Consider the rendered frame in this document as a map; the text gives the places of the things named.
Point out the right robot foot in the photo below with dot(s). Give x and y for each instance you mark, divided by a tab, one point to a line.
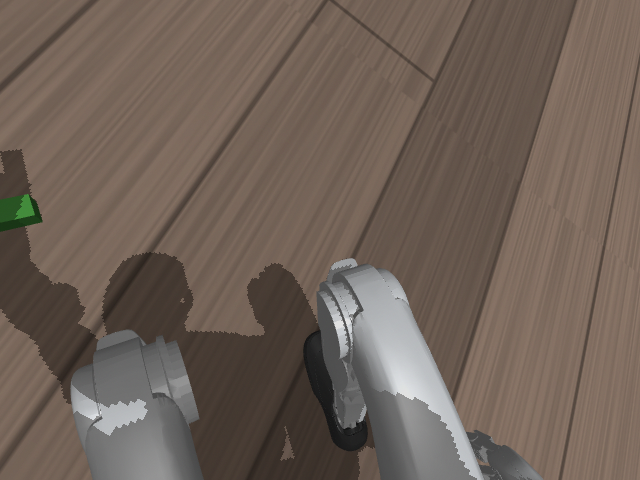
347	439

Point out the small box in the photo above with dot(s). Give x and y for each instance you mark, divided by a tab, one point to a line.
18	212

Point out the right robot hand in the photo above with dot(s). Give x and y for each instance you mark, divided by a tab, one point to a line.
505	463

